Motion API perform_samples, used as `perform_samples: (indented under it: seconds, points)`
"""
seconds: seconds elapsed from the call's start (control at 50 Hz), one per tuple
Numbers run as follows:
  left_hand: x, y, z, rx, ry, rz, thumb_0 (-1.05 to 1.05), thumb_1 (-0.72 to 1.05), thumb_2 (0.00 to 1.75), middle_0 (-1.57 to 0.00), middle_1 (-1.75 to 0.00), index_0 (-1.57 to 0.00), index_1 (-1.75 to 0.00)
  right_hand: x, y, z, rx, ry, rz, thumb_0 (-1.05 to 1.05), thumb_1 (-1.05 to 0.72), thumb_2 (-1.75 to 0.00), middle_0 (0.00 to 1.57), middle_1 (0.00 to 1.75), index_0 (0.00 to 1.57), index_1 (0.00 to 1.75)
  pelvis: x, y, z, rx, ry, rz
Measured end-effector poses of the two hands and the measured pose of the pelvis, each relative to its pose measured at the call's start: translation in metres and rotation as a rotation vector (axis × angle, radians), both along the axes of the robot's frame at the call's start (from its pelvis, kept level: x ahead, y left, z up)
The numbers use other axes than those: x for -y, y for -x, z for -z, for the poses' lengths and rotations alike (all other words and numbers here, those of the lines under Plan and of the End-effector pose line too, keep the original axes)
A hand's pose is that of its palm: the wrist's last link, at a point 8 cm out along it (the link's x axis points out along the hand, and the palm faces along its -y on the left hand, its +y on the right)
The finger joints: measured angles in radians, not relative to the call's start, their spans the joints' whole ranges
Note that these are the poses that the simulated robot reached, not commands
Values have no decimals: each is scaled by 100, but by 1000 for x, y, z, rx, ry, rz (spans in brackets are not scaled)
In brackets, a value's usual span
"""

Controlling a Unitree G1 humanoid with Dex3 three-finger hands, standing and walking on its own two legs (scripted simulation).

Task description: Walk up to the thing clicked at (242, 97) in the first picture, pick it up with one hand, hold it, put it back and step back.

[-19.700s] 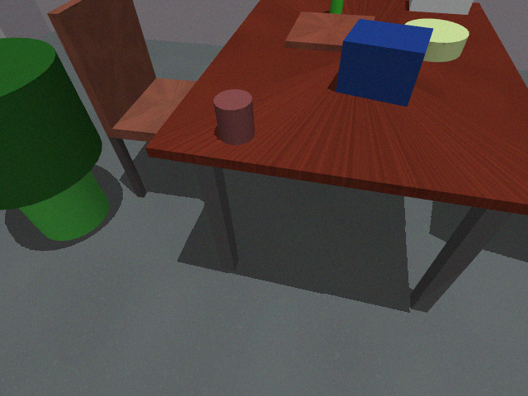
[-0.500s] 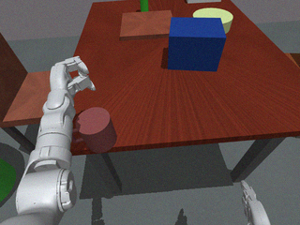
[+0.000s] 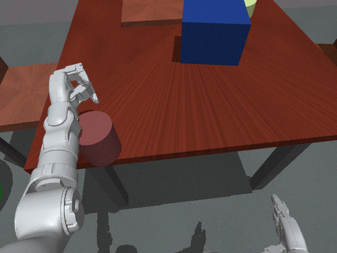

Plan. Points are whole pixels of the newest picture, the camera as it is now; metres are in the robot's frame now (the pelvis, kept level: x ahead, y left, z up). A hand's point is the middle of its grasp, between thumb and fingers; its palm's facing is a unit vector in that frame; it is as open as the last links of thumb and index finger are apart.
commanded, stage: lower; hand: left
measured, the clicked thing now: (90, 141) +0.39 +0.17 +0.05
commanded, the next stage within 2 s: open in 1.08 s
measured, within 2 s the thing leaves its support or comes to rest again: neither
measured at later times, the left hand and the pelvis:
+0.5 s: hand (86, 82) +0.49 +0.17 +0.14, palm faces +0.12 -0.99 +0.06, open 3.8 cm; pelvis -0.02 +0.00 -0.02, yaw +0 degrees
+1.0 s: hand (82, 81) +0.50 +0.18 +0.14, palm faces +0.16 -0.99 +0.07, open 3.3 cm; pelvis -0.05 +0.01 -0.04, yaw +0 degrees
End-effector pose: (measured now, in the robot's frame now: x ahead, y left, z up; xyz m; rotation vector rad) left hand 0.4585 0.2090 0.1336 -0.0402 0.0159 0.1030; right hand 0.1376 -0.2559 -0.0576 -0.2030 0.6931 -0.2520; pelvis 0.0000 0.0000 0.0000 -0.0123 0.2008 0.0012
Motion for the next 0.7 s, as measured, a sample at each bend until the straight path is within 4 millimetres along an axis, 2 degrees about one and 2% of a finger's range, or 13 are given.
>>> perform_samples:
  seconds: [0.2,0.42,0.7]
  points:
    - [-3,-8,-2,30,-4,4,2,91,126,-150,-139,-150,-139,-1,4,1,17,6,-14,-1,52,-6,5,5,5,5,-1,5,10,-39,3,1]
    - [-7,-6,-4,57,11,-21,2,96,130,-155,-144,-155,-143,-7,15,2,41,4,-57,-1,53,-5,5,5,5,5,-2,18,21,-64,3,-4]
    - [-9,-7,-4,54,15,-38,2,93,129,-156,-142,-156,-141,-4,41,-4,78,34,-70,-1,55,-5,5,5,5,5,-2,38,33,-85,4,1]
